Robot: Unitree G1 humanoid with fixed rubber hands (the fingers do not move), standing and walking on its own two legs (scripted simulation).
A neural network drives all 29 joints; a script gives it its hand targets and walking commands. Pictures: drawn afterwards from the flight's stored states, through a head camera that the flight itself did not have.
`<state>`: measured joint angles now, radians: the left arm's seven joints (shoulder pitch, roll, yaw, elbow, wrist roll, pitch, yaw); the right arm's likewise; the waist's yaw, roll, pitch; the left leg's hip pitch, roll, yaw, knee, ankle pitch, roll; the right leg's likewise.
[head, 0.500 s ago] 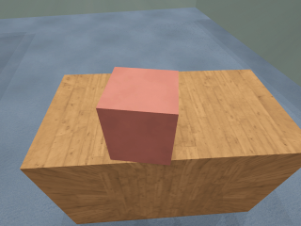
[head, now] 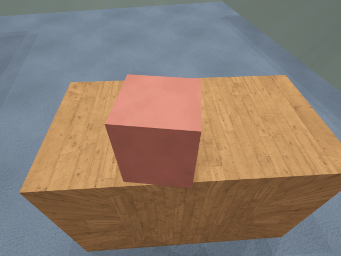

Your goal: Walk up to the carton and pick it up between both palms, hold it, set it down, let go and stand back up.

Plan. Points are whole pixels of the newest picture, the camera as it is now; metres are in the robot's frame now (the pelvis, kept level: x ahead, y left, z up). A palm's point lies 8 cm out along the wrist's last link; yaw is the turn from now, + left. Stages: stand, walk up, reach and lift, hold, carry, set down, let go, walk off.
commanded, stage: stand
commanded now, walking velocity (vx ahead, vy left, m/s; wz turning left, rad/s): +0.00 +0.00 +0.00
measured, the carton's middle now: (160, 132) +0.45 +0.00 +0.03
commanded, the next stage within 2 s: none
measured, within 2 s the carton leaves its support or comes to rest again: neither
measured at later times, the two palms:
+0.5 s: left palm out of the picture +0.10 +0.27 -0.10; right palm out of the picture +0.04 -0.30 -0.11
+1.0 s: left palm out of the picture +0.11 +0.27 -0.10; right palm out of the picture +0.04 -0.30 -0.11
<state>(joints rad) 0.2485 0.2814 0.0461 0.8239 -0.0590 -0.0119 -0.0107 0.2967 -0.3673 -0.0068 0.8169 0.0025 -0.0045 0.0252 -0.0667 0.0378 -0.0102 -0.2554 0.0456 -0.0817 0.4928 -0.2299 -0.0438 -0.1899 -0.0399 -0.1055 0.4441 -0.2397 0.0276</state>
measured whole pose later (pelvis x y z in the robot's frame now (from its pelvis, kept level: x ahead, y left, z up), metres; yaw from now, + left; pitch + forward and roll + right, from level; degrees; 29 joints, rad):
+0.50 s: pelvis +0.00 +0.00 +0.00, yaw +0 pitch +0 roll -1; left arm 0.23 0.28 0.05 0.87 -0.06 -0.01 -0.01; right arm 0.30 -0.37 -0.01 0.84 0.00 -0.01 0.02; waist -0.07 0.04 -0.01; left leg -0.25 0.05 -0.08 0.48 -0.23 -0.04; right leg -0.19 -0.04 -0.11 0.44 -0.24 0.03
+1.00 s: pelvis +0.01 +0.00 +0.00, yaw +0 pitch +0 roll -1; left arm 0.22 0.28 0.05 0.88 -0.06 -0.01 -0.01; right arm 0.30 -0.37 -0.01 0.86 0.00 -0.01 0.02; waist -0.07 0.04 -0.01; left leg -0.25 0.05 -0.08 0.47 -0.22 -0.04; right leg -0.19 -0.04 -0.11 0.43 -0.24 0.02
